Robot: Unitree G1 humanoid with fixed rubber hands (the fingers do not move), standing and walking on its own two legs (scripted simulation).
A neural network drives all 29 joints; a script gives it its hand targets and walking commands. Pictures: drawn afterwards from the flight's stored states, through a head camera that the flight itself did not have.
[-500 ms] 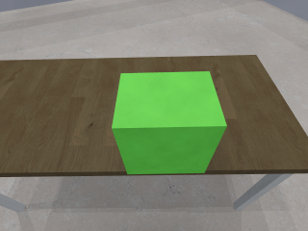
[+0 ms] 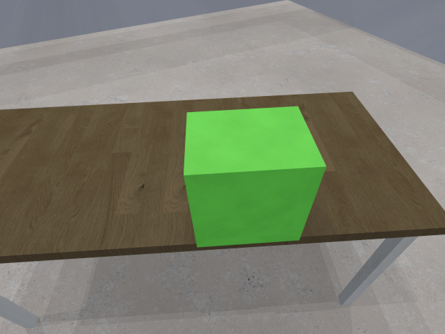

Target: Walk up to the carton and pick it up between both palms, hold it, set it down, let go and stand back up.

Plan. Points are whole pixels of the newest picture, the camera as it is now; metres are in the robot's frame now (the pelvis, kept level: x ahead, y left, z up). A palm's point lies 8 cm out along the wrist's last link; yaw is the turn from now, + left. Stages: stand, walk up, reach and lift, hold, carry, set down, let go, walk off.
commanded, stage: walk up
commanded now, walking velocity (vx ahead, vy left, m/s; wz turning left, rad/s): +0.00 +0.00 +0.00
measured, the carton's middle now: (245, 179) +0.44 -0.04 +0.02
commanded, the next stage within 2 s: stand in 0.28 s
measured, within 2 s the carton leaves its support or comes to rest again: neither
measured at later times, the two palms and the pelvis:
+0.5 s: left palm out of the picture -0.02 +0.19 -0.15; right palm out of the picture -0.02 -0.20 -0.15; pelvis +0.00 +0.00 +0.00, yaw +1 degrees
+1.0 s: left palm out of the picture +0.13 +0.18 -0.11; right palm out of the picture +0.13 -0.22 -0.11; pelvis +0.00 -0.02 +0.00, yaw +0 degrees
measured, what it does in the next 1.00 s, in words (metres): stands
